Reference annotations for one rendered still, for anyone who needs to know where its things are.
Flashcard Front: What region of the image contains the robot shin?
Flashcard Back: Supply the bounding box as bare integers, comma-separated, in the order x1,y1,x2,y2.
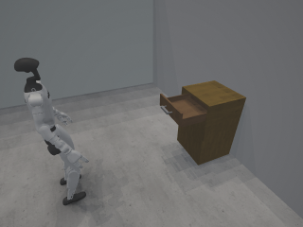
66,169,81,200
62,162,69,180

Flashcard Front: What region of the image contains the right robot hand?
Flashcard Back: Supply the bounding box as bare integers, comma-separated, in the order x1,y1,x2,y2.
66,149,89,168

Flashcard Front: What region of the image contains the handle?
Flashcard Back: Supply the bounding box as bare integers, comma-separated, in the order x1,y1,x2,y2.
160,105,172,115

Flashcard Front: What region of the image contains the left robot forearm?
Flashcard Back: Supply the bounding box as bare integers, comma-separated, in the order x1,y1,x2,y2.
52,107,61,117

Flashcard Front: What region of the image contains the drawer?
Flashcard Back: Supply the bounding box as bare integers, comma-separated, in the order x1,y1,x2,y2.
160,93,208,128

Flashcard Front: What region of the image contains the right robot shin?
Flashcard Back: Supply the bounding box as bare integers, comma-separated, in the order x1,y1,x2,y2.
66,169,81,200

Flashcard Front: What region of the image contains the cabinet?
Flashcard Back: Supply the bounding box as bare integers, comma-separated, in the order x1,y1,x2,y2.
177,80,246,166

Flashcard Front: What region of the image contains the left robot shin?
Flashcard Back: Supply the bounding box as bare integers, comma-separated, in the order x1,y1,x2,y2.
62,162,69,180

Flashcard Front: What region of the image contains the right robot forearm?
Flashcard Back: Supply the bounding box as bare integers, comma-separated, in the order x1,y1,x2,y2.
39,126,72,155

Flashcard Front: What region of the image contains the left robot hand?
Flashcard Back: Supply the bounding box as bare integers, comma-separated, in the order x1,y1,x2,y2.
57,112,73,126

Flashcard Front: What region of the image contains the robot right upper arm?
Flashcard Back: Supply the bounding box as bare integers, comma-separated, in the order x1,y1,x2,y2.
28,93,50,133

